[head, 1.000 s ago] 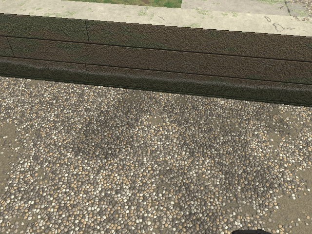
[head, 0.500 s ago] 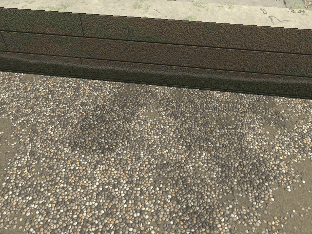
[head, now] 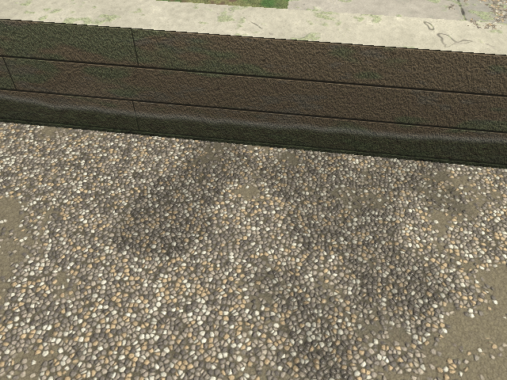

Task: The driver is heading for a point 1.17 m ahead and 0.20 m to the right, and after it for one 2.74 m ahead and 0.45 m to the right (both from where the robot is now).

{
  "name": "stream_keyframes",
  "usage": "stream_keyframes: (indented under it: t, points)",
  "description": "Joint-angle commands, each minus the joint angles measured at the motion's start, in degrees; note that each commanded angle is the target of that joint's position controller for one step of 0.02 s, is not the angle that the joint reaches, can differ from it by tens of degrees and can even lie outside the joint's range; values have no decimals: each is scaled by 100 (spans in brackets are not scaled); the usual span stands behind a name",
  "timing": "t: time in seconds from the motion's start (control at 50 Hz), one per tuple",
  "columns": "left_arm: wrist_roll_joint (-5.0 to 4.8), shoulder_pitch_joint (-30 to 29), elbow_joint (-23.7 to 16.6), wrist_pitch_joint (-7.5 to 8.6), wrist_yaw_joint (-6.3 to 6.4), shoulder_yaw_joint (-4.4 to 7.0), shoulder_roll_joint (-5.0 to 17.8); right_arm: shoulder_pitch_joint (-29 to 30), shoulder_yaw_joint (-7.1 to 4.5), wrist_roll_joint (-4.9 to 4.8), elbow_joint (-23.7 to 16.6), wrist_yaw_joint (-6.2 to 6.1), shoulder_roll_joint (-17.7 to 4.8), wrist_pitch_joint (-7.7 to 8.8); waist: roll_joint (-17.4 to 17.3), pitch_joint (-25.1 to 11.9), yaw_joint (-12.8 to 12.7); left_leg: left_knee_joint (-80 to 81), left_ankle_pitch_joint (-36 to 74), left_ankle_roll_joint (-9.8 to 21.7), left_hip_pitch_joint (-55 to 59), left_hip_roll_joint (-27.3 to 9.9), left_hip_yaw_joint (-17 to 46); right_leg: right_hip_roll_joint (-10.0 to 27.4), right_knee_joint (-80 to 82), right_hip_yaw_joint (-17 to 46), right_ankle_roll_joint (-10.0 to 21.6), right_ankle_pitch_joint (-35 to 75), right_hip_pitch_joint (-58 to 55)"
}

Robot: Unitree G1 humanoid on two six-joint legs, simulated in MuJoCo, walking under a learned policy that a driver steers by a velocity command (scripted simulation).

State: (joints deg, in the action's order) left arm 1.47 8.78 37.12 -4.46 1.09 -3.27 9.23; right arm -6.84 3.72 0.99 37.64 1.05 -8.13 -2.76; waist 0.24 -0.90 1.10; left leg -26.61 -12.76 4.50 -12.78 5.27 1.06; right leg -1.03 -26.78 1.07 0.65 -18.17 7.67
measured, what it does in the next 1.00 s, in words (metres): stands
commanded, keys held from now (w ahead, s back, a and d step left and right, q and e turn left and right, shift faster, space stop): w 1.00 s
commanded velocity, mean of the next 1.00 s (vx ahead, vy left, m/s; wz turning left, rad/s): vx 0.47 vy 0.00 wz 0.00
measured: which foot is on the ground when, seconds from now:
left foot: down 0.00-1.00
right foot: down 0.00-1.00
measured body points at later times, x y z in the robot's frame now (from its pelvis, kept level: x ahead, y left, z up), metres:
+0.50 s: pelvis +0.00 +0.00 -0.01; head -0.01 +0.00 +0.44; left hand +0.19 +0.20 -0.10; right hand +0.19 -0.19 -0.09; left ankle +0.01 +0.07 -0.74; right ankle -0.04 -0.11 -0.74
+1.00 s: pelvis +0.00 +0.00 -0.02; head -0.02 +0.00 +0.43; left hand +0.19 +0.19 -0.10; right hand +0.20 -0.19 -0.09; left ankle +0.01 +0.07 -0.74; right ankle -0.04 -0.11 -0.74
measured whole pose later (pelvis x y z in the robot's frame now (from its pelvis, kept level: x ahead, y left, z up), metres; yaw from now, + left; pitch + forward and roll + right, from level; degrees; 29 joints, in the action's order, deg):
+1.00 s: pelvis +0.00 +0.00 -0.02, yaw +0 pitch -2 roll +0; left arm 1.7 6.8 35.1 -3.7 0.6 -3.0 8.6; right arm -5.9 4.0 1.1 33.6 0.1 -8.1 -3.1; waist -0.1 -0.4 1.1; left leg -36.9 -18.0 4.4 -16.7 4.9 0.2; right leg -1.5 -36.5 1.1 0.6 -23.2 11.2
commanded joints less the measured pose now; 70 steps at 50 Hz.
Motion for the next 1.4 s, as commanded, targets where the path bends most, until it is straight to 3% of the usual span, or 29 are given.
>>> stream_keyframes:
  t: [0.02, 0.2, 0.22, 0.26, 0.3, 0.36, 0.42, 0.48, 0.52, 0.58, 0.62, 0.68, 0.72, 0.78, 0.82, 0.88, 0.9, 0.94, 0.98, 1.04, 1.06, 1.1, 1.14, 1.2, 1.24, 1.3, 1.32, 1.36, 1.4]
  points:
    - [16, -439, -593, 79, 10, 116, 410, 440, -101, 17, -601, -22, -399, 83, -23, -213, 26, 125, 1040, 148, -104, -700, 617, 308, 14, 349, 107, 811, 113]
    - [41, -758, -802, 76, -13, 139, 326, 628, -73, 37, -854, -24, -353, 95, -63, -389, 35, -241, 1378, 117, -278, -718, 584, 258, -459, 312, 39, 926, 139]
    - [39, -449, -640, 117, -9, 150, 321, 348, -89, -34, -720, -120, -416, 75, -119, -698, -80, 47, 253, 134, -233, -758, 870, 132, -414, 209, 28, -79, -107]
    - [20, -930, -843, 100, -25, 109, 285, 900, -65, -30, -990, -49, -374, 46, -113, 62, 6, -150, 1061, 94, -587, -727, 651, 236, -464, 288, 21, 880, 313]
    - [40, -529, -655, 133, -22, 152, 314, 385, -84, -19, -787, -110, -405, 59, -94, -615, -61, 20, 179, 108, -342, -733, 847, 144, -481, 234, 37, 9, -73]
    - [8, -960, -832, 137, -31, 114, 302, 894, -68, -8, -1037, -47, -374, 46, -43, 57, 38, -222, 1047, 71, -581, -689, 611, 265, -494, 332, 46, 1046, 328]
    - [29, -514, -646, 165, -16, 154, 307, 328, -88, 4, -803, -113, -391, 81, -35, -784, -30, -116, 291, 79, -211, -680, 752, 173, -506, 264, 55, 138, -93]
    - [1, -972, -831, 137, -33, 114, 299, 886, -68, -5, -1056, -51, -363, 35, -35, 55, 58, -295, 1093, 57, -575, -681, 569, 260, -529, 337, 48, 1062, 375]
    - [35, -524, -643, 159, -25, 148, 307, 361, -83, 5, -834, -114, -379, 53, -55, -663, -22, -130, 256, 74, -302, -678, 746, 164, -541, 268, 58, 158, -26]
    - [6, -927, -822, 146, -34, 114, 310, 878, -68, 5, -1064, -55, -354, 41, -48, 37, 56, -332, 1115, 55, -562, -671, 554, 262, -545, 352, 53, 1101, 383]
    - [35, -506, -640, 168, -23, 149, 318, 363, -83, 8, -843, -118, -373, 57, -49, -671, -20, -168, 283, 71, -298, -671, 727, 168, -557, 278, 63, 197, -15]
    - [6, -920, -826, 147, -36, 112, 310, 884, -66, 6, -1071, -57, -346, 41, -46, 38, 57, -362, 1132, 49, -569, -668, 540, 262, -559, 360, 56, 1119, 399]
    - [36, -504, -646, 168, -26, 148, 315, 373, -80, 9, -852, -119, -364, 58, -46, -670, -21, -192, 292, 66, -310, -669, 716, 167, -572, 284, 65, 211, -4]
    - [6, -922, -833, 148, -38, 111, 308, 894, -63, 6, -1077, -58, -338, 44, -48, 36, 54, -380, 1136, 46, -581, -670, 532, 260, -572, 366, 58, 1121, 408]
    - [36, -510, -654, 169, -29, 147, 311, 384, -77, 10, -858, -119, -356, 61, -44, -675, -24, -206, 290, 62, -322, -671, 709, 166, -585, 289, 66, 213, 2]
    - [6, -932, -841, 148, -42, 111, 304, 903, -61, 7, -1082, -57, -331, 47, -47, 32, 51, -391, 1129, 42, -592, -672, 525, 259, -581, 372, 59, 1118, 415]
    - [37, -571, -660, 176, -32, 144, 319, 467, -79, 4, -897, -125, -352, 43, -35, -533, -19, -173, 200, 61, -398, -681, 733, 163, -567, 304, 74, 191, 63]
    - [10, -904, -843, 146, -42, 106, 296, 874, -63, 20, -1077, -55, -332, 52, -63, 7, 54, -409, 1125, 32, -593, -654, 500, 272, -580, 387, 60, 1169, 411]
    - [32, -515, -662, 179, -29, 153, 321, 379, -78, 15, -860, -121, -348, 74, -17, -714, -23, -240, 305, 55, -291, -669, 686, 165, -594, 302, 74, 230, -2]
    - [4, -944, -852, 147, -45, 108, 298, 907, -60, 8, -1084, -58, -323, 49, -44, 29, 52, -413, 1130, 36, -595, -673, 508, 257, -588, 384, 64, 1124, 432]
    - [36, -581, -670, 175, -36, 142, 312, 471, -77, 6, -900, -126, -342, 44, -32, -536, -19, -193, 196, 54, -401, -681, 713, 161, -576, 314, 78, 195, 78]
    - [10, -908, -852, 145, -46, 104, 293, 875, -62, 23, -1077, -56, -325, 54, -68, 2, 53, -427, 1122, 28, -595, -656, 486, 269, -588, 398, 64, 1171, 424]
    - [32, -518, -669, 179, -32, 151, 319, 379, -76, 17, -861, -122, -340, 77, -15, -721, -23, -257, 299, 51, -291, -671, 670, 163, -600, 312, 77, 231, 9]
    - [4, -946, -859, 147, -48, 107, 296, 907, -59, 10, -1084, -60, -318, 51, -47, 27, 51, -430, 1127, 32, -595, -676, 494, 254, -593, 395, 68, 1125, 447]
    - [34, -530, -677, 169, -38, 143, 299, 391, -72, 16, -864, -120, -333, 68, -35, -689, -26, -250, 263, 48, -333, -676, 668, 160, -605, 314, 74, 213, 34]
    - [32, -651, -700, 193, -47, 109, 259, 661, -81, -30, -951, -149, -363, 28, -112, -188, -57, -111, -16, 56, -563, -705, 768, 131, -536, 304, 81, 94, 240]
    - [0, -948, -865, 146, -50, 105, 306, 900, -59, 7, -1089, -59, -322, 42, -51, 74, 53, -420, 1074, 24, -643, -673, 485, 252, -596, 403, 68, 1137, 467]
    - [34, -511, -673, 180, -37, 142, 306, 372, -74, 24, -861, -122, -330, 75, -16, -717, -21, -270, 255, 44, -302, -666, 646, 171, -594, 336, 86, 254, 27]
    - [8, -922, -862, 150, -46, 103, 285, 883, -62, 28, -1069, -61, -314, 70, -52, -36, 52, -472, 1150, 26, -552, -667, 463, 265, -589, 417, 76, 1157, 447]
Next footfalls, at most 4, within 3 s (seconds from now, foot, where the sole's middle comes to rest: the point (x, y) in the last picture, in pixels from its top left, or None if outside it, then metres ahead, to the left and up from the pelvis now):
none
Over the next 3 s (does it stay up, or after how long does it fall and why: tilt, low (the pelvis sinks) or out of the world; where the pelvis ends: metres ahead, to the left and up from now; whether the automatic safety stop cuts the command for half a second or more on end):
stays up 0.00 0.00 0.01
